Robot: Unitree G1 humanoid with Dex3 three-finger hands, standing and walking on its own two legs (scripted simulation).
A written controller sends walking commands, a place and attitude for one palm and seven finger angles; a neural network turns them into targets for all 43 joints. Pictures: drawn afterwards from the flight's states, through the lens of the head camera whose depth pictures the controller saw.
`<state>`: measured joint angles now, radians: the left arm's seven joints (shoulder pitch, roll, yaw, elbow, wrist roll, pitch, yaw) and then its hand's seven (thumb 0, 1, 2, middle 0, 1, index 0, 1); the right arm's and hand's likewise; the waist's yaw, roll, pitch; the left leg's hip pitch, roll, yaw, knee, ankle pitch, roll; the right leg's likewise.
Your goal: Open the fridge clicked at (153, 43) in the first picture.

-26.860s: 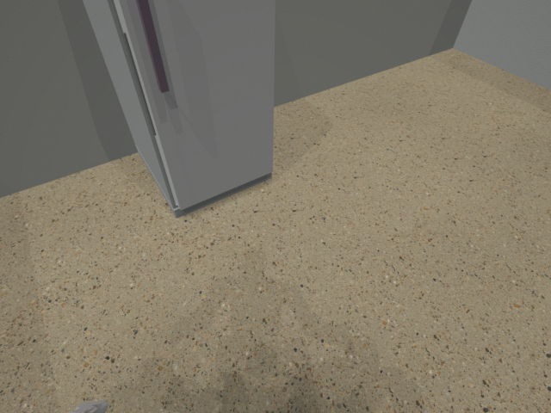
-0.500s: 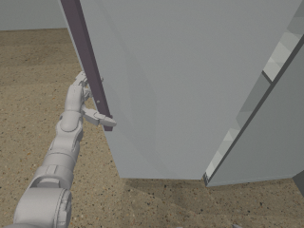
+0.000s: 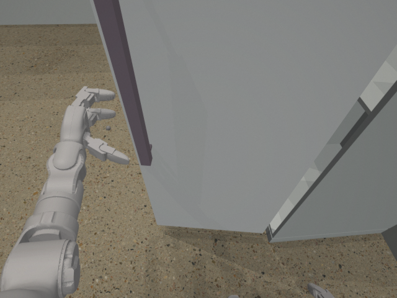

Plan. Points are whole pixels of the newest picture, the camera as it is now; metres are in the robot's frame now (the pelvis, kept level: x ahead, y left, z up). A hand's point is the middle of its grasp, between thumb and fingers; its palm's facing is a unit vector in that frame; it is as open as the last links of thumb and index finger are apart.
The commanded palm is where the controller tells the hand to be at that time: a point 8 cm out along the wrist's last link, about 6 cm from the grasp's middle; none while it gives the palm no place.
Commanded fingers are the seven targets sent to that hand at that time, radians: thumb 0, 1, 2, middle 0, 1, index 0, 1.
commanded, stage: slip the hand off the handle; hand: left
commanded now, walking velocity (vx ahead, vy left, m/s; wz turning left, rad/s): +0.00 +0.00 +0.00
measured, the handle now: (130, 79) +0.48 +0.14 +0.19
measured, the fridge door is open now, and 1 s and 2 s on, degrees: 81 81 81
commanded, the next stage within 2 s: draw the hand back to the body in 0.94 s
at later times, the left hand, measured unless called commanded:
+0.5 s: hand (89, 142) +0.40 +0.22 +0.09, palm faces +0.03 -0.98 -0.19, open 14.7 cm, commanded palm +0.35 +0.27 +0.11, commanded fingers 0.00 -0.55 0.20 -0.25 -1.15 -0.25 -1.15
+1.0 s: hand (75, 181) +0.31 +0.22 +0.10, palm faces +0.08 -0.97 -0.21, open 14.7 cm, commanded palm +0.28 +0.27 +0.11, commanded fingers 0.00 -0.55 0.20 -0.25 -1.15 -0.25 -1.15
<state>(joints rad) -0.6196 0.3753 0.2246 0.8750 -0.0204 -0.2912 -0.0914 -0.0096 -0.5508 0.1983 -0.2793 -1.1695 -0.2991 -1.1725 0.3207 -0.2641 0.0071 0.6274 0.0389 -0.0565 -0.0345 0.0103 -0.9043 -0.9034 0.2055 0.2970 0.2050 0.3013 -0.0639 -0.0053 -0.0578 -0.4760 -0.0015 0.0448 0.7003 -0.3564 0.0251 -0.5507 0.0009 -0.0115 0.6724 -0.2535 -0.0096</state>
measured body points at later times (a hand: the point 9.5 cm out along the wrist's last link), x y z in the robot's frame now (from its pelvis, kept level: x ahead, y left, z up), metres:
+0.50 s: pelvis +0.03 +0.02 +0.00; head +0.06 +0.02 +0.45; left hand +0.39 +0.28 +0.11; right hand +0.11 -0.24 -0.11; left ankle +0.00 +0.10 -0.72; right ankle +0.05 -0.11 -0.72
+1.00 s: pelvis +0.01 +0.00 +0.00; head +0.02 -0.01 +0.45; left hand +0.30 +0.27 +0.11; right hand +0.20 -0.22 -0.07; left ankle +0.00 +0.10 -0.72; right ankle +0.05 -0.11 -0.72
